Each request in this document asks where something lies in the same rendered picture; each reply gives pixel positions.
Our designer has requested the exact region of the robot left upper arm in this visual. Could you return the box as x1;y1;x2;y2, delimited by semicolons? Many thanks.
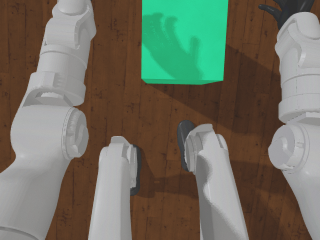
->
0;103;89;240

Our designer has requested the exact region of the left robot forearm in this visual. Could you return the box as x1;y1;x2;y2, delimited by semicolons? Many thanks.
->
10;0;97;150

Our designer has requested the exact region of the robot right hand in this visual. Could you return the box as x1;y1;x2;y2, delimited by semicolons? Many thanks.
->
258;0;315;30

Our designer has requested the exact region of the robot left foot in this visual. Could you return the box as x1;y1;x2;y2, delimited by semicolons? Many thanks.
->
130;144;142;196

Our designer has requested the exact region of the left robot shin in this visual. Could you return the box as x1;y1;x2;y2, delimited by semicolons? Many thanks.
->
98;136;137;188

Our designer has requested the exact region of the robot right upper arm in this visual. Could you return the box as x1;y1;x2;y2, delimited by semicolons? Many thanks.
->
268;122;320;240

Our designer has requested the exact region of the carton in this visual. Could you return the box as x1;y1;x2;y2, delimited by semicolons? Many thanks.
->
141;0;229;85

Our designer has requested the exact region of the right robot forearm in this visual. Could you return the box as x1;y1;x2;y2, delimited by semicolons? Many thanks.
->
274;12;320;126

